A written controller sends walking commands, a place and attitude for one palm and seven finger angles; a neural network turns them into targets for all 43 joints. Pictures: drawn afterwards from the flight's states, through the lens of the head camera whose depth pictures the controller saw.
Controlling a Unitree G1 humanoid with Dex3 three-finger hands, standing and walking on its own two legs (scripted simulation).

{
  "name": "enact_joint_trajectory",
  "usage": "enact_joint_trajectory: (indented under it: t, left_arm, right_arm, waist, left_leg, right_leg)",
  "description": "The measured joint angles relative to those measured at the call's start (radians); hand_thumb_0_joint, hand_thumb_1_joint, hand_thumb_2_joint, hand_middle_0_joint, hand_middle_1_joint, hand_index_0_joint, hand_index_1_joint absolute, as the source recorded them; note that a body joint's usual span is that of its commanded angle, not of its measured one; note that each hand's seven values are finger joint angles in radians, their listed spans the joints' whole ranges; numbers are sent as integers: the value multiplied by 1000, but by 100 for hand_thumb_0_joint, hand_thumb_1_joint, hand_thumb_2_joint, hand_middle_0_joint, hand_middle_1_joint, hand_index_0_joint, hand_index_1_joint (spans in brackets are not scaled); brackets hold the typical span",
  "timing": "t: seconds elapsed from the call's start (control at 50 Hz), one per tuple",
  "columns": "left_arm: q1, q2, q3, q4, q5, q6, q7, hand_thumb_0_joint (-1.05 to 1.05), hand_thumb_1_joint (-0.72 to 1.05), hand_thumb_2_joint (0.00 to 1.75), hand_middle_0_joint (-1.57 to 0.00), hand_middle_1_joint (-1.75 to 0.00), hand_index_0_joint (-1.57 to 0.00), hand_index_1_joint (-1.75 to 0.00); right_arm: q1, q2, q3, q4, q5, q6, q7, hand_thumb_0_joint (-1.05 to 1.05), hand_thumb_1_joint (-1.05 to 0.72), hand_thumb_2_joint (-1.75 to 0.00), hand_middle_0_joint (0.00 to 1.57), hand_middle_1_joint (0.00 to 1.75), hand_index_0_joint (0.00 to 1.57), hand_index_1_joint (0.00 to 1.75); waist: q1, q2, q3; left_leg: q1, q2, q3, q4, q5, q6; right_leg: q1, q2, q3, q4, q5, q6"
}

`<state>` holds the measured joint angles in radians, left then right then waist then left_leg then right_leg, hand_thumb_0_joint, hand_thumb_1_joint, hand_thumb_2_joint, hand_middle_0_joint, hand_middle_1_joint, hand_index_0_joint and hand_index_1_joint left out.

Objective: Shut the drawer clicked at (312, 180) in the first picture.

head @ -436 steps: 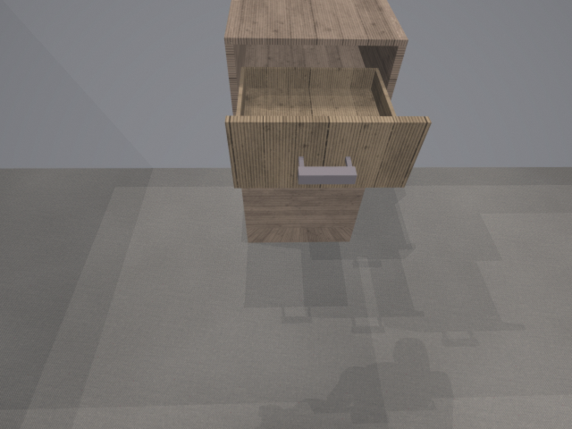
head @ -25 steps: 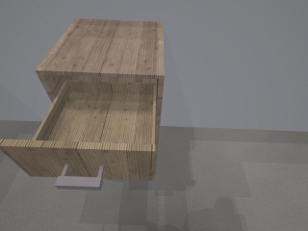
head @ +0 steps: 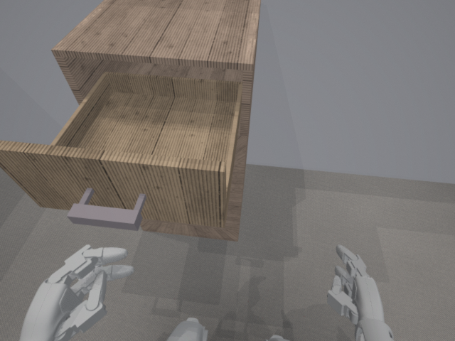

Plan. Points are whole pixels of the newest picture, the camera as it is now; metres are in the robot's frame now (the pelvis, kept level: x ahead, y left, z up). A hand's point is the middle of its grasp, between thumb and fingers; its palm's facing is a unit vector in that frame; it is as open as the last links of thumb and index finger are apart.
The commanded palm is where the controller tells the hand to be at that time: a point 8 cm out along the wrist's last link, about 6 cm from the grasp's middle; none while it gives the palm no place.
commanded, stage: raise the hand and make a fist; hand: left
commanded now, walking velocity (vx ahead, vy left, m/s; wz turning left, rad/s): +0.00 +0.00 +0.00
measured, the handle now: (110, 206) +0.31 +0.24 +0.06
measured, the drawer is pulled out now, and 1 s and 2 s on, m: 0.28 0.28 0.28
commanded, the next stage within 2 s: bring the fist close to the handle in 1.32 s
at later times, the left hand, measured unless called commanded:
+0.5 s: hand (69, 308) +0.15 +0.22 +0.10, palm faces +0.00 -1.00 -0.05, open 3.2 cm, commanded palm +0.09 +0.27 +0.12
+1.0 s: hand (52, 304) +0.14 +0.21 +0.15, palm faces +0.01 -1.00 -0.08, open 3.3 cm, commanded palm +0.08 +0.27 +0.16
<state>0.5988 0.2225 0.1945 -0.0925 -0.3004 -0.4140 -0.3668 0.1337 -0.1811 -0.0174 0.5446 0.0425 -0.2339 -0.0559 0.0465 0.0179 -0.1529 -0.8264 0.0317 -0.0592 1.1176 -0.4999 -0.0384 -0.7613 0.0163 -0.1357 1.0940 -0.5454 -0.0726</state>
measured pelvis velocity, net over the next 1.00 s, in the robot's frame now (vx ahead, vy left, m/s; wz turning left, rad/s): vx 0.02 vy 0.05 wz -0.02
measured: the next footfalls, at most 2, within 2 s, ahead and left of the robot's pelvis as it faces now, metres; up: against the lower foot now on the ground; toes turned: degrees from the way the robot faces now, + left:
none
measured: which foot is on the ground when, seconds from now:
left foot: down 0.00-1.00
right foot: down 0.00-1.00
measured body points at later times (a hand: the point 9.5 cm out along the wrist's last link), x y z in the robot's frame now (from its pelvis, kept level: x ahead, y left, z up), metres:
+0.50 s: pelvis +0.00 +0.04 +0.02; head +0.02 +0.04 +0.47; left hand +0.14 +0.27 +0.11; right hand +0.19 -0.21 -0.02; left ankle +0.03 +0.14 -0.66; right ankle +0.00 -0.07 -0.66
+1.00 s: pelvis +0.02 +0.05 +0.03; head +0.01 +0.05 +0.48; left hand +0.13 +0.27 +0.15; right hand +0.22 -0.16 +0.00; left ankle +0.03 +0.14 -0.66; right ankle +0.00 -0.07 -0.66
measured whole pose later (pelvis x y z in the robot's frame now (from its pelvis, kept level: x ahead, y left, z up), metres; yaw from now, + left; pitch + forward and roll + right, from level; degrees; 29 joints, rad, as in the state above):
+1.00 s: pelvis +0.02 +0.05 +0.03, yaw -1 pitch +6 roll -3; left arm 0.88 0.23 0.11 -0.54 -0.25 -0.22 -0.21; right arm 0.25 -0.19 0.03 0.49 0.06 -0.27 -0.03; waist 0.05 0.04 -0.15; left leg -0.58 0.01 -0.01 0.94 -0.46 0.03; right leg -0.51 0.00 -0.08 0.87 -0.46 0.00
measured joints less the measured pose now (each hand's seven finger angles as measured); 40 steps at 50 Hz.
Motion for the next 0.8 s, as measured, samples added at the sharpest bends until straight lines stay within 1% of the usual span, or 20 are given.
enact_joint_trajectory:
  t: [0.04,0.08,0.18,0.26,0.34,0.42,0.54,0.64,0.72,0.8]
  left_arm:
    - [13,6,12,-8,-8,32,0,2,90,89,-65,-79,-64,-79]
    - [28,9,27,-11,-18,40,1,2,90,89,-69,-83,-68,-83]
    - [69,16,57,-11,-38,15,2,2,90,89,-78,-94,-78,-94]
    - [106,11,39,-36,-46,-10,3,2,90,89,-86,-103,-86,-103]
    - [130,7,12,-74,-34,-21,20,2,90,89,-94,-112,-94,-112]
    - [153,4,-11,-129,-17,-9,58,2,90,89,-102,-120,-102,-120]
    - [188,-1,-58,-226,17,44,112,2,90,89,-114,-133,-114,-133]
    - [222,-8,-98,-309,48,97,147,2,90,89,-124,-144,-124,-144]
    - [247,-6,-106,-359,60,128,158,2,90,89,-131,-152,-131,-152]
    - [268,-4,-108,-401,60,150,160,2,90,89,-136,-156,-136,-156]
  right_arm:
    - [30,16,11,13,0,9,-6,1,-90,-90,20,30,21,30]
    - [59,24,14,28,-1,13,-10,1,-90,-90,20,30,21,30]
    - [114,1,-2,59,3,5,-13,1,-90,-90,20,30,21,30]
    - [139,-35,-22,64,7,-21,-14,2,-90,-90,20,30,21,30]
    - [141,-53,-38,56,12,-42,-16,2,-90,-90,20,30,20,30]
    - [126,-50,-38,33,15,-52,-10,2,-90,-90,19,30,20,30]
    - [94,-24,-11,-15,14,-51,10,2,-90,-90,19,30,20,30]
    - [78,-2,20,-53,10,-40,27,1,-90,-90,20,30,20,30]
    - [75,9,40,-69,9,-29,33,1,-90,-90,20,30,21,30]
    - [82,8,52,-74,10,-28,37,1,-90,-90,20,30,21,30]
  waist:
    - [-12,6,-1]
    - [-24,8,0]
    - [-40,13,10]
    - [-42,15,18]
    - [-41,7,20]
    - [-41,2,16]
    - [-34,7,3]
    - [-18,15,-4]
    - [-4,19,-6]
    - [4,24,-3]
  left_leg:
    - [27,2,4,-30,11,1]
    - [52,3,11,-60,22,3]
    - [87,1,26,-108,45,11]
    - [94,-4,35,-119,53,23]
    - [99,-7,44,-120,53,35]
    - [111,-10,47,-119,48,45]
    - [142,-16,50,-123,41,60]
    - [169,-23,52,-131,37,69]
    - [186,-26,52,-138,35,73]
    - [199,-28,50,-145,35,76]
  right_leg:
    - [25,3,4,-30,12,2]
    - [46,4,11,-57,26,4]
    - [75,3,26,-102,52,12]
    - [82,-2,35,-118,64,22]
    - [88,-5,43,-125,70,32]
    - [105,-8,46,-133,72,41]
    - [144,-13,49,-152,73,55]
    - [175,-19,51,-169,74,65]
    - [195,-22,51,-181,75,70]
    - [212,-23,49,-192,76,73]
